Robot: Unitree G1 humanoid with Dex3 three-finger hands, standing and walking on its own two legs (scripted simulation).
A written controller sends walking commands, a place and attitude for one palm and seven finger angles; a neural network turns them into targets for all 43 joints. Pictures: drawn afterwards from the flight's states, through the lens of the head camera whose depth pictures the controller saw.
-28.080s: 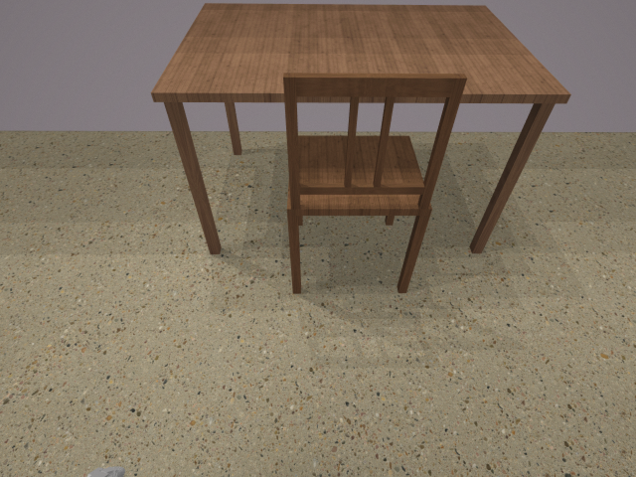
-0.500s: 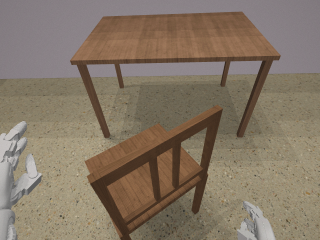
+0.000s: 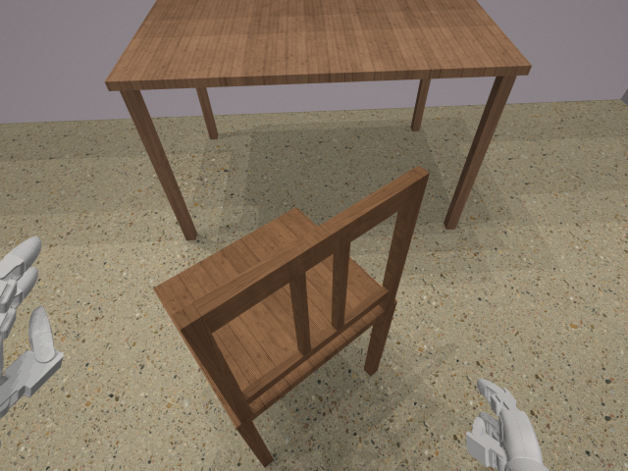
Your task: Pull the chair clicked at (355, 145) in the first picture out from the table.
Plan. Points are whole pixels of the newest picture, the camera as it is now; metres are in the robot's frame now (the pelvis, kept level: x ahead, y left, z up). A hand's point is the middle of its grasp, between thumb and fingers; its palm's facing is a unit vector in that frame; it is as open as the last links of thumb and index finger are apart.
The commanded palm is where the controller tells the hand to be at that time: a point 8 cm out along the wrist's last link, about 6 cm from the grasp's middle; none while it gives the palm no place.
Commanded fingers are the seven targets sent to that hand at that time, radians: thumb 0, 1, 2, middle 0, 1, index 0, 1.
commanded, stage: step back with the hand held close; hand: left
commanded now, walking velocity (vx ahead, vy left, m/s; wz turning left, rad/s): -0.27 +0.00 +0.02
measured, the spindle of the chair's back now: (301, 316) +0.37 +0.05 -0.10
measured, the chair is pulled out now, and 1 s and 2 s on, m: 0.56 0.56 0.56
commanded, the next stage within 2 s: stop stepping back and stand still in 1.08 s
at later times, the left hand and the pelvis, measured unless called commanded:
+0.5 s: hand out of the picture +0.12 +0.28 +0.16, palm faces +0.45 -0.77 -0.46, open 7.4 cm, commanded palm +0.06 +0.32 +0.18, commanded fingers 0.00 0.90 0.90 -0.20 -0.30 -0.20 -0.30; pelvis -0.07 +0.01 -0.01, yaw +2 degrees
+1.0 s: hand out of the picture +0.08 +0.28 +0.16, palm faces +0.48 -0.75 -0.45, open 7.4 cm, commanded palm +0.00 +0.31 +0.18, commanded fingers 0.00 0.90 0.90 -0.20 -0.30 -0.20 -0.30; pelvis -0.12 +0.00 -0.01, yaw +2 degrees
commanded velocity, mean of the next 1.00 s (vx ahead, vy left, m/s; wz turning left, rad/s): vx -0.34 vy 0.00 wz -0.03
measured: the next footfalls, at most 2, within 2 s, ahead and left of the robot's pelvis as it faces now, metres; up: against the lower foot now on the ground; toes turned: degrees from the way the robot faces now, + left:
left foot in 0.86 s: -0.03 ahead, +0.12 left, +0.00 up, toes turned +3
right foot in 1.14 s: -0.15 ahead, -0.16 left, +0.00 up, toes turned -2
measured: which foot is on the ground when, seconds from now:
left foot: down 0.00-0.74, up 0.76-0.84, down 0.86-1.00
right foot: down 0.00-0.88, up 0.90-1.00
